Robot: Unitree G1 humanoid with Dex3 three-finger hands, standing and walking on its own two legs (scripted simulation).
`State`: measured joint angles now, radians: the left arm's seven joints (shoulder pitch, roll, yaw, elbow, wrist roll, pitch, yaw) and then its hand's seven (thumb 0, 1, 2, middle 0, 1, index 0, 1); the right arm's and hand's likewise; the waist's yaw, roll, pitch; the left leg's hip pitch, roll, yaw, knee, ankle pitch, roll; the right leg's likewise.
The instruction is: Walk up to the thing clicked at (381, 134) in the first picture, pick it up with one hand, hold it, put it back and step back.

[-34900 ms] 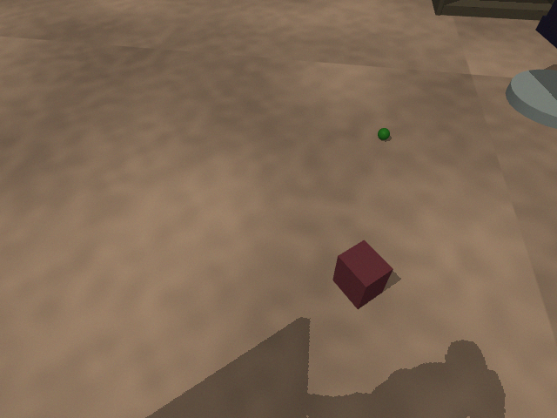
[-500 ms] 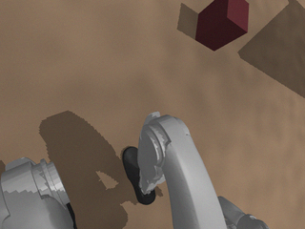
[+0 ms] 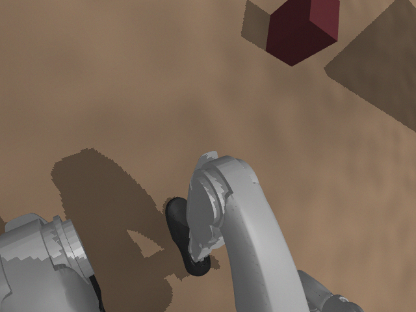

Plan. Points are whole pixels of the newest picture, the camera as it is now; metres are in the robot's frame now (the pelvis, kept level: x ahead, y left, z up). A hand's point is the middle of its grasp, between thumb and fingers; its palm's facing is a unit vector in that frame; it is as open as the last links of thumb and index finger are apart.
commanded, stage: close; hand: left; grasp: from above
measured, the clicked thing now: out of the picture +0.46 +0.34 -0.27
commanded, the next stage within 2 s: settle in 0.30 s
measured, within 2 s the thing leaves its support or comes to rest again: leaves its support in 0.66 s
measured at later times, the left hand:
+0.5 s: hand out of the picture +0.44 +0.33 -0.25, palm faces -0.44 -0.16 -0.88, open 8.4 cm
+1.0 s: hand out of the picture +0.44 +0.35 -0.18, palm faces -0.42 -0.13 -0.90, open 8.3 cm
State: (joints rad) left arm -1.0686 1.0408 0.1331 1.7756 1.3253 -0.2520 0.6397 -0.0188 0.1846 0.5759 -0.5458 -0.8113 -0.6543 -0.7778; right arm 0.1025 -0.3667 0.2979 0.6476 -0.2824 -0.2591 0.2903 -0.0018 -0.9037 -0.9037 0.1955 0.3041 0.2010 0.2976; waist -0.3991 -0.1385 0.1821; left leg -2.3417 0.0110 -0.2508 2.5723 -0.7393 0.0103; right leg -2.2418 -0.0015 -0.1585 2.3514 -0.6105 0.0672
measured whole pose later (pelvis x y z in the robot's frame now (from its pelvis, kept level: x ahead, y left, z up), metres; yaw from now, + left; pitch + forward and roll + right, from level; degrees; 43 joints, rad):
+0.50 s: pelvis +0.00 +0.00 +0.00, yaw +0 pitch +27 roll -15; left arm -1.08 1.06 0.12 1.78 1.30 -0.24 0.63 -0.03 0.18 0.46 -0.65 -0.72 -0.77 -0.67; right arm 0.10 -0.37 0.32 0.63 -0.28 -0.26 0.28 0.00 -0.91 -0.90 0.20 0.30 0.20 0.30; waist -0.40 -0.14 0.19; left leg -2.34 0.01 -0.26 2.57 -0.73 0.01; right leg -2.23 0.00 -0.16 2.34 -0.61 0.07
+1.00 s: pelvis +0.00 +0.00 +0.01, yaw +3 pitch +32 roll -12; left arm -0.96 0.86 0.12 1.49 1.25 -0.18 0.43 -0.04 0.15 0.47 -0.69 -0.67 -0.81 -0.64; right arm 0.17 -0.35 0.15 0.68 -0.19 -0.17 0.29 0.00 -0.91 -0.91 0.20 0.30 0.20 0.30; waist -0.31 -0.03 0.02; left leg -2.35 0.00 -0.19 2.50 -0.73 0.01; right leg -2.27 -0.03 -0.11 2.33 -0.63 0.05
